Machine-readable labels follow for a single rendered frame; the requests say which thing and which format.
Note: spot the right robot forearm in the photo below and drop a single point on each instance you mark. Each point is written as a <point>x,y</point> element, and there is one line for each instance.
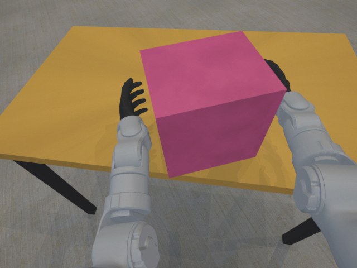
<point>305,134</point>

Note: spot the robot right hand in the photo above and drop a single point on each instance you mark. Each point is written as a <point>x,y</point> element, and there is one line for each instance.
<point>279,73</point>

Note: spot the left robot forearm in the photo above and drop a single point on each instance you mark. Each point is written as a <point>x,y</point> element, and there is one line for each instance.
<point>128,198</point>

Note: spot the carton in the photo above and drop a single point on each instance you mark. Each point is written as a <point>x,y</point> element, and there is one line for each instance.
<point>214,100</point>

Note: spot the table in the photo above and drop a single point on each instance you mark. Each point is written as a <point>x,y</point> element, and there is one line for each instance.
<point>67,113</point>

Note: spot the right robot upper arm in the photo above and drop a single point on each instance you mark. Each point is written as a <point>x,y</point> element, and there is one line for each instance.
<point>328,193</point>

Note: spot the left robot upper arm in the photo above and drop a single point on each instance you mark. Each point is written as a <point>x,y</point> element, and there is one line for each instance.
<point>126,245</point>

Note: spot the robot left hand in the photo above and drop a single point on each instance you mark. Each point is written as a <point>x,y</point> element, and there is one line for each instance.
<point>126,106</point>

